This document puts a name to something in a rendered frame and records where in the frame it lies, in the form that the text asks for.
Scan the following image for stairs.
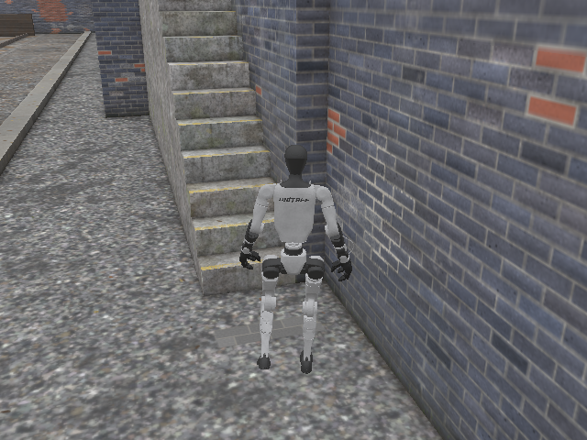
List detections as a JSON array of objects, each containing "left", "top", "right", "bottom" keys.
[{"left": 138, "top": 0, "right": 295, "bottom": 296}]

